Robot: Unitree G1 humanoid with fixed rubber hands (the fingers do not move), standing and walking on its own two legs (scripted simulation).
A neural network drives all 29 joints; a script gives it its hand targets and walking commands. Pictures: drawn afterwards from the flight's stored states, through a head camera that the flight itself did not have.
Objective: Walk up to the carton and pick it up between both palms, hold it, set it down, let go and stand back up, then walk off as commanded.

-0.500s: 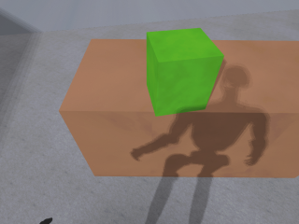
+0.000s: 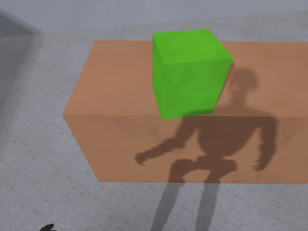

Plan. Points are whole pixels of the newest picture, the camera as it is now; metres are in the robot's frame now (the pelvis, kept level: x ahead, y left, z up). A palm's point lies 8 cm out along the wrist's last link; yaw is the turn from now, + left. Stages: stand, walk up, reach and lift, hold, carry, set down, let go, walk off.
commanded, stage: walk up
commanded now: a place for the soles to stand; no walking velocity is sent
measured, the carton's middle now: (184, 75) +0.65 -0.08 +0.04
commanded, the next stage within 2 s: none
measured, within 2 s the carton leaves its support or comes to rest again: neither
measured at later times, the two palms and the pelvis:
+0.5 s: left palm out of the picture +0.09 +0.31 -0.10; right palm out of the picture +0.05 -0.32 -0.11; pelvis +0.00 -0.01 +0.00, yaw +0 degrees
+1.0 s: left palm out of the picture +0.10 +0.31 -0.10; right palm out of the picture +0.05 -0.31 -0.10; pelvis +0.00 +0.00 +0.00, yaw +0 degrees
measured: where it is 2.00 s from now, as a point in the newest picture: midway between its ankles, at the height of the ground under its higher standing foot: outside the picture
